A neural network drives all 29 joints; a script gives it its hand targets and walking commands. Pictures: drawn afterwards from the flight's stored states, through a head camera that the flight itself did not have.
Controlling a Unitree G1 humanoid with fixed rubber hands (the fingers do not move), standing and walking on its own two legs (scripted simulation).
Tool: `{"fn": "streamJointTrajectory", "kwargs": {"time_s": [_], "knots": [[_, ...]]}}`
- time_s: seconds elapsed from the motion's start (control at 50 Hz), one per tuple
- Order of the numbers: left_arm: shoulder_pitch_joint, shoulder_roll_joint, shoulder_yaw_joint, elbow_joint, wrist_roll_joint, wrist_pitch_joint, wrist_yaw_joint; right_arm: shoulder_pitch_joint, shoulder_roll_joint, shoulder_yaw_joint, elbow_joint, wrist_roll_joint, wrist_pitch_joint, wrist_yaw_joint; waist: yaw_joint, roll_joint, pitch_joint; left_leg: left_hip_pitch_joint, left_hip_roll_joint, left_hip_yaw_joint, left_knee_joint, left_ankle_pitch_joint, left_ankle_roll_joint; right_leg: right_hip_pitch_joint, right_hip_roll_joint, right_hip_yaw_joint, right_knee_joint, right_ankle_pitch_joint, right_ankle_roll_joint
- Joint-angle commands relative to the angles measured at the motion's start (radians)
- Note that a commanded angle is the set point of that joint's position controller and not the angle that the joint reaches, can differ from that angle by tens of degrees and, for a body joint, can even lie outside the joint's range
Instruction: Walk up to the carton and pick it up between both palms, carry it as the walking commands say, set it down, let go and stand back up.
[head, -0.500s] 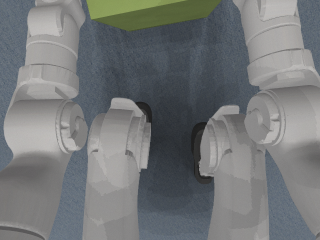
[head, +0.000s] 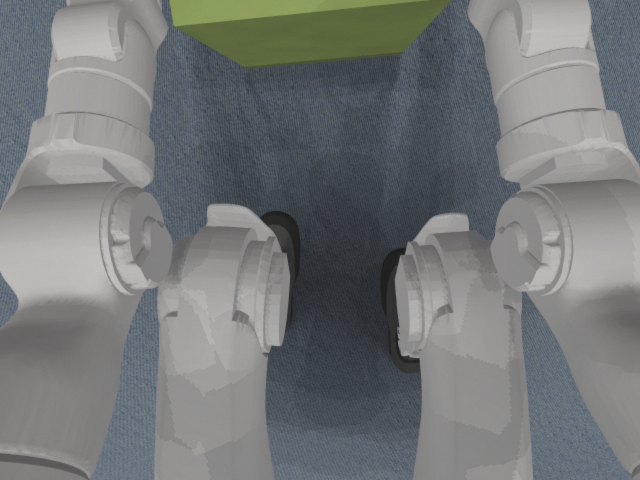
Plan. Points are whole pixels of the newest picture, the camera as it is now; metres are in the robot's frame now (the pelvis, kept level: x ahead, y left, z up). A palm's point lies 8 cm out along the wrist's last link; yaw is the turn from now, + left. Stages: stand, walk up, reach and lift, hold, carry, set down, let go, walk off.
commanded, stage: set down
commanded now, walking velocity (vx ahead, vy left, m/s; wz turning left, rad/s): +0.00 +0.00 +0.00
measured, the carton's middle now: out of the picture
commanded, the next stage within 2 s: none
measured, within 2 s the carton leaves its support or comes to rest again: neither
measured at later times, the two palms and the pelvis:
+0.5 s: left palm out of the picture +0.54 +0.21 -0.15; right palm out of the picture +0.57 -0.09 -0.15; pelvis +0.00 +0.00 +0.00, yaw +0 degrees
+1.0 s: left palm out of the picture +0.53 +0.21 -0.16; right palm out of the picture +0.57 -0.10 -0.16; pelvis +0.01 +0.00 +0.00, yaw +0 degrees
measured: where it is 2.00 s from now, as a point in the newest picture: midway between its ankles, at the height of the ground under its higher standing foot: (340, 312)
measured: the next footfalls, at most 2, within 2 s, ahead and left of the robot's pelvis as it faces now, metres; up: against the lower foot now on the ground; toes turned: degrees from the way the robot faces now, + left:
none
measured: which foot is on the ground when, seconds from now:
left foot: down 0.00-1.00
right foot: down 0.00-1.00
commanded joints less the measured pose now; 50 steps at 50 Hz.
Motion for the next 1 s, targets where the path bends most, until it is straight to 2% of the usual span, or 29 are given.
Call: {"fn": "streamJointTrajectory", "kwargs": {"time_s": [0.0,0.04,0.06,0.08,0.12,0.14,0.16,0.2,0.22,0.26,0.28,0.34,0.42,0.48,0.5,0.54,0.56,0.58,0.6,0.66,0.68,0.72,0.74,0.76,0.8,0.84,0.92,0.96,0.98], "knots": [[-0.513,-0.929,-0.259,-0.167,-0.054,-0.014,-0.294,-0.538,0.984,0.405,-0.017,0.052,0.032,0.275,0.071,-0.130,-1.188,0.563,-0.084,0.002,-0.112,0.342,0.043,0.324,-0.031,0.045,-0.289,0.335,-0.009],[-0.507,-0.920,-0.247,-0.171,-0.062,-0.020,-0.293,-0.555,0.972,0.430,-0.064,0.080,0.023,0.268,0.084,-0.153,-1.213,0.569,-0.086,0.010,-0.090,0.386,0.049,0.368,-0.033,0.061,-0.295,0.391,0.007],[-0.591,-0.903,-0.244,-0.229,-0.083,-0.026,-0.291,-0.490,0.961,0.408,-0.010,0.056,0.032,0.264,0.041,-0.188,-1.192,0.523,-0.086,0.016,-0.083,0.354,0.039,0.376,-0.023,0.068,-0.316,0.358,-0.011],[-0.517,-0.907,-0.231,-0.163,-0.057,-0.016,-0.294,-0.484,0.971,0.422,-0.026,0.055,0.020,0.258,0.069,-0.214,-1.161,0.481,-0.081,0.009,-0.099,0.318,0.039,0.378,-0.034,0.061,-0.309,0.382,-0.013],[-0.460,-0.924,-0.236,-0.145,-0.059,-0.020,-0.294,-0.526,0.971,0.423,-0.065,0.056,0.013,0.256,0.081,-0.172,-1.176,0.509,-0.079,0.010,-0.085,0.371,0.041,0.393,-0.038,0.076,-0.302,0.409,0.000],[-0.488,-0.935,-0.259,-0.170,-0.074,-0.028,-0.290,-0.520,0.921,0.420,-0.073,0.052,0.007,0.264,0.042,-0.163,-1.183,0.496,-0.091,0.002,-0.080,0.347,0.038,0.359,-0.020,0.054,-0.283,0.387,-0.009],[-0.435,-0.922,-0.227,-0.111,-0.045,-0.016,-0.294,-0.542,0.939,0.420,-0.055,0.039,0.010,0.266,0.087,-0.170,-1.154,0.498,-0.090,0.000,-0.079,0.352,0.044,0.337,-0.034,0.065,-0.289,0.365,-0.004],[-0.487,-0.883,-0.217,-0.149,-0.038,-0.017,-0.298,-0.424,0.925,0.376,0.036,0.005,0.033,0.274,0.065,-0.171,-1.057,0.480,-0.086,0.006,-0.101,0.294,0.040,0.316,-0.025,0.063,-0.294,0.319,-0.010],[-0.470,-0.874,-0.168,-0.109,-0.009,-0.021,-0.294,-0.473,0.940,0.386,0.033,0.005,0.031,0.268,0.096,-0.206,-1.043,0.456,-0.084,0.015,-0.095,0.264,0.045,0.330,-0.036,0.065,-0.309,0.289,-0.003],[-0.465,-0.885,-0.208,-0.141,-0.015,-0.021,-0.304,-0.462,0.936,0.383,0.000,0.015,0.022,0.263,0.088,-0.139,-1.100,0.468,-0.076,0.035,-0.091,0.290,0.030,0.351,-0.036,0.074,-0.302,0.331,-0.009],[-0.406,-0.910,-0.202,-0.069,-0.018,-0.019,-0.297,-0.544,0.907,0.406,-0.086,0.044,0.006,0.264,0.123,-0.091,-1.074,0.494,-0.087,0.031,-0.094,0.318,0.035,0.336,-0.034,0.071,-0.298,0.345,0.006],[-0.474,-0.858,-0.181,-0.119,-0.014,-0.020,-0.306,-0.480,0.915,0.399,0.005,0.022,0.017,0.261,0.097,-0.192,-1.059,0.425,-0.087,0.025,-0.096,0.294,0.044,0.374,-0.038,0.068,-0.306,0.381,0.006],[-0.462,-0.884,-0.182,-0.092,-0.027,-0.023,-0.297,-0.519,0.883,0.361,-0.014,0.025,0.012,0.261,0.060,-0.141,-1.037,0.495,-0.079,0.017,-0.089,0.271,0.055,0.337,-0.033,0.037,-0.280,0.286,0.013],[-0.449,-0.838,-0.170,-0.132,-0.015,-0.032,-0.291,-0.447,0.860,0.369,0.020,0.001,0.011,0.262,0.086,-0.156,-1.036,0.495,-0.075,0.017,-0.076,0.291,0.039,0.311,-0.030,0.061,-0.281,0.309,-0.003],[-0.421,-0.860,-0.189,-0.117,-0.024,-0.032,-0.296,-0.493,0.849,0.345,-0.008,0.004,0.003,0.266,0.052,-0.131,-1.035,0.516,-0.092,0.015,-0.101,0.283,0.040,0.328,-0.022,0.027,-0.284,0.292,0.001],[-0.401,-0.845,-0.142,-0.057,0.022,-0.020,-0.294,-0.482,0.847,0.346,0.024,-0.010,0.011,0.265,0.087,-0.147,-0.941,0.514,-0.074,-0.018,-0.094,0.290,0.054,0.239,-0.034,0.048,-0.277,0.269,-0.002],[-0.418,-0.835,-0.184,-0.132,-0.020,-0.032,-0.293,-0.445,0.867,0.345,0.011,-0.004,0.007,0.267,0.051,-0.171,-0.981,0.521,-0.084,-0.015,-0.107,0.284,0.050,0.274,-0.026,0.041,-0.291,0.262,-0.001],[-0.489,-0.784,-0.149,-0.159,-0.012,-0.049,-0.282,-0.445,0.815,0.370,0.045,0.008,0.011,0.262,0.104,-0.129,-1.038,0.509,-0.066,0.026,-0.076,0.265,0.027,0.322,-0.035,0.063,-0.294,0.260,-0.011],[-0.399,-0.801,-0.139,-0.108,0.006,-0.037,-0.280,-0.426,0.805,0.328,0.045,-0.006,0.006,0.262,0.079,-0.105,-0.996,0.532,-0.075,0.009,-0.095,0.258,0.035,0.303,-0.022,0.052,-0.289,0.259,-0.007],[-0.362,-0.689,-0.076,-0.063,0.028,-0.040,-0.249,-0.484,0.712,0.329,0.010,0.005,-0.001,0.247,0.110,-0.156,-0.966,0.496,-0.075,0.012,-0.099,0.237,0.049,0.292,-0.036,0.054,-0.286,0.234,0.004],[-0.362,-0.671,-0.072,-0.057,0.020,-0.051,-0.246,-0.428,0.641,0.308,0.059,-0.026,-0.012,0.233,0.054,-0.173,-0.952,0.525,-0.073,0.020,-0.093,0.246,0.027,0.295,-0.033,0.037,-0.294,0.247,0.013],[-0.374,-0.564,-0.078,-0.129,0.017,-0.072,-0.211,-0.414,0.616,0.331,0.036,0.017,-0.017,0.220,0.117,-0.172,-1.042,0.557,-0.063,0.008,-0.108,0.291,0.029,0.341,-0.047,0.049,-0.279,0.289,0.004],[-0.297,-0.504,-0.045,-0.065,0.036,-0.070,-0.202,-0.396,0.524,0.282,0.062,-0.006,-0.023,0.201,0.078,-0.159,-1.006,0.585,-0.052,0.005,-0.115,0.282,0.035,0.298,-0.045,0.028,-0.277,0.261,0.027],[-0.282,-0.462,-0.051,-0.106,0.015,-0.080,-0.189,-0.398,0.440,0.294,0.019,0.012,-0.032,0.180,0.106,-0.120,-1.070,0.617,-0.057,0.025,-0.121,0.278,0.028,0.389,-0.042,0.043,-0.283,0.288,0.024],[-0.305,-0.368,-0.002,-0.036,0.038,-0.090,-0.149,-0.370,0.336,0.260,0.072,-0.002,-0.043,0.150,0.071,-0.137,-1.047,0.598,-0.056,0.023,-0.121,0.246,0.018,0.371,-0.044,0.032,-0.290,0.255,0.033],[-0.212,-0.088,0.015,-0.014,0.028,-0.132,-0.077,-0.353,0.098,0.296,0.032,0.082,-0.064,0.079,0.151,-0.077,-1.155,0.645,-0.024,0.034,-0.112,0.332,0.006,0.441,-0.073,0.084,-0.300,0.331,0.026],[-0.244,0.079,-0.004,0.003,-0.019,-0.171,-0.001,-0.430,-0.114,0.299,0.002,0.139,-0.098,-0.007,0.159,-0.081,-1.269,0.624,-0.027,0.026,-0.130,0.364,0.015,0.516,-0.062,0.082,-0.300,0.381,0.048],[-0.163,0.138,0.010,0.055,-0.051,-0.171,0.013,-0.355,-0.103,0.293,0.084,0.142,-0.093,-0.019,0.156,-0.153,-1.220,0.631,-0.017,0.002,-0.146,0.379,0.027,0.446,-0.070,0.054,-0.295,0.358,0.063],[-0.206,0.163,0.037,-0.058,-0.035,-0.185,0.019,-0.389,-0.126,0.288,-0.045,0.159,-0.106,-0.029,0.148,-0.153,-1.331,0.673,-0.009,0.000,-0.132,0.459,0.017,0.498,-0.068,0.081,-0.313,0.451,0.057]]}}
